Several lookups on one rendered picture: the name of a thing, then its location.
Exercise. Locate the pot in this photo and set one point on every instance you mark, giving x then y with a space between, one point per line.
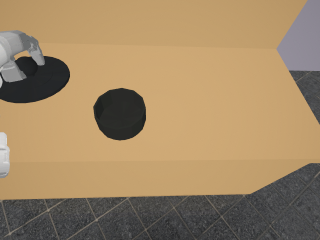
120 113

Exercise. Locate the robot left forearm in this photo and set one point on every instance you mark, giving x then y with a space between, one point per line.
4 58

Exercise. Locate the table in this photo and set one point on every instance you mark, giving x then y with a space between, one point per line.
224 115

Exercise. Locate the knob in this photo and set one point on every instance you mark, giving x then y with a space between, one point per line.
27 65

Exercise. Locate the robot left upper arm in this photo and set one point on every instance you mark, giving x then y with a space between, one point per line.
4 156

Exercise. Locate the left robot hand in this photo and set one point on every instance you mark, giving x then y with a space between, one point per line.
16 42

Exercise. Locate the lid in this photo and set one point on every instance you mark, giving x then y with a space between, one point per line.
49 79

